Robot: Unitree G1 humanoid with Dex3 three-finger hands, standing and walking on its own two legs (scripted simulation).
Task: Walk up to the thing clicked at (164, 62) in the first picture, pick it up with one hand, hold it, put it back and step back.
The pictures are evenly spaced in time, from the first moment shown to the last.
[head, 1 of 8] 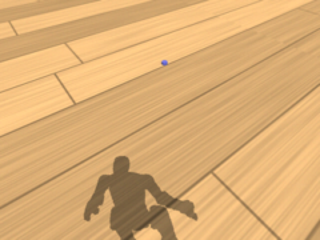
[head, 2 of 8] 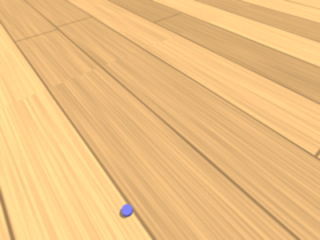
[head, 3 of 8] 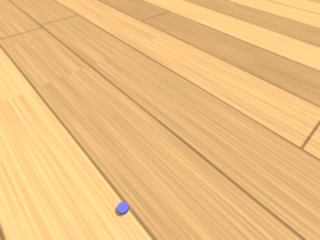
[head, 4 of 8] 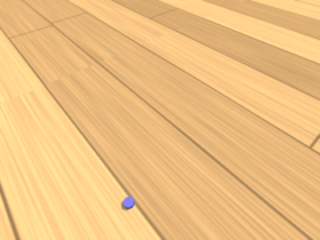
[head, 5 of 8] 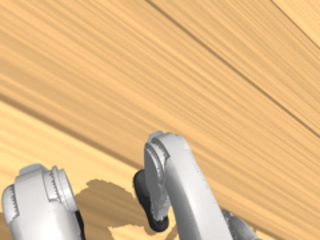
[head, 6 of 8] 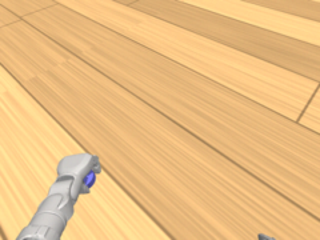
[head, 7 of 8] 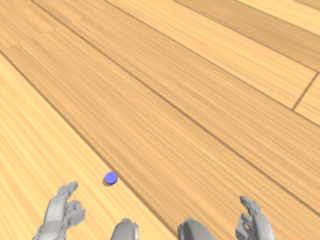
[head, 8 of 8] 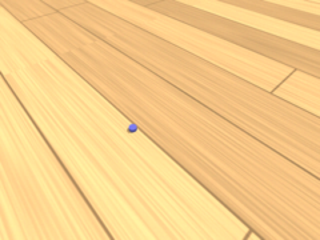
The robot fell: no
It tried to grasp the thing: yes
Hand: left
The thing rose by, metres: 0.69
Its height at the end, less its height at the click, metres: +0.00
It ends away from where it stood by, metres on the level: 0.01
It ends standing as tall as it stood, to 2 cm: yes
